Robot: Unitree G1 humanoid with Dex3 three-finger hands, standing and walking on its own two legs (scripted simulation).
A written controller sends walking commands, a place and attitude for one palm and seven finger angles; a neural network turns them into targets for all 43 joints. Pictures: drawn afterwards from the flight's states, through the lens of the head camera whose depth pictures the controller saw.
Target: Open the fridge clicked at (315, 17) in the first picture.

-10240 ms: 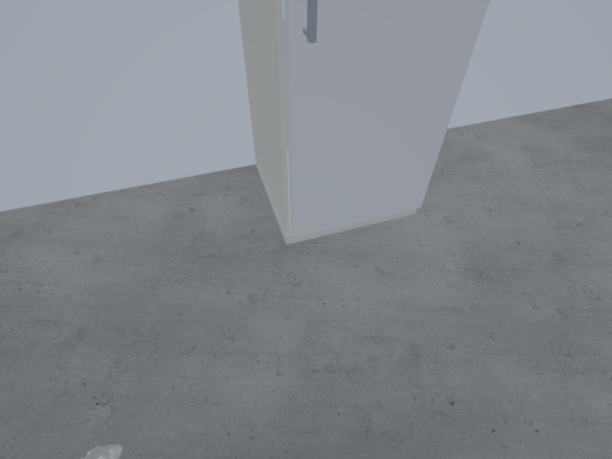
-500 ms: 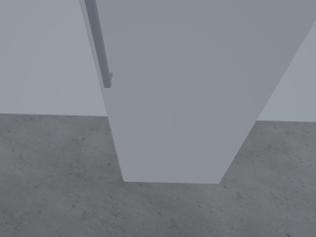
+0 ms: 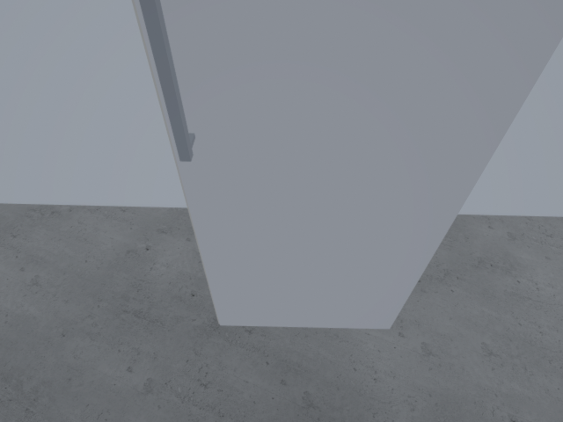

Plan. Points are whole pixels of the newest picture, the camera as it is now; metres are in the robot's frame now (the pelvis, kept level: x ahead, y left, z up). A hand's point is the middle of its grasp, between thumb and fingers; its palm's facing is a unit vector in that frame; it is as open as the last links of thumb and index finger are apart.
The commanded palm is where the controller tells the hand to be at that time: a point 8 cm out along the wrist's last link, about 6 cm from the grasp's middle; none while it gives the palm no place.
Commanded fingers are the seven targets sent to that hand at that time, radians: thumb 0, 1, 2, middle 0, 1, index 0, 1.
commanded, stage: look again from close up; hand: left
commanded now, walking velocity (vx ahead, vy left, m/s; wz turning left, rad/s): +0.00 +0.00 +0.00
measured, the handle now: (169, 61) +0.52 +0.20 +0.26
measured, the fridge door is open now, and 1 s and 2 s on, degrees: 0 0 0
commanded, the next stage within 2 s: none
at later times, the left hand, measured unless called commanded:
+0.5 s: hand out of the picture +0.06 +0.22 -0.16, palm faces -0.02 -0.95 -0.30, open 7.4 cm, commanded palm none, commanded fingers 0.00 0.90 0.90 -0.20 -0.30 -0.20 -0.30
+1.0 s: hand out of the picture +0.07 +0.21 -0.16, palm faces -0.02 -0.96 -0.29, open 7.4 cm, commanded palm none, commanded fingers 0.00 0.90 0.90 -0.20 -0.30 -0.20 -0.30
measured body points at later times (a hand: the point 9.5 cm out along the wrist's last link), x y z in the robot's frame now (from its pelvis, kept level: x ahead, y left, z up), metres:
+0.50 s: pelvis +0.01 -0.01 +0.00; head +0.01 -0.01 +0.45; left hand +0.06 +0.27 -0.14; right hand +0.07 -0.28 -0.14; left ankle +0.02 +0.10 -0.75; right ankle +0.03 -0.13 -0.75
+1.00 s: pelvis +0.02 -0.01 +0.00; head +0.03 +0.00 +0.45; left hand +0.07 +0.26 -0.14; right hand +0.07 -0.28 -0.14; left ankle +0.02 +0.10 -0.75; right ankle +0.03 -0.13 -0.75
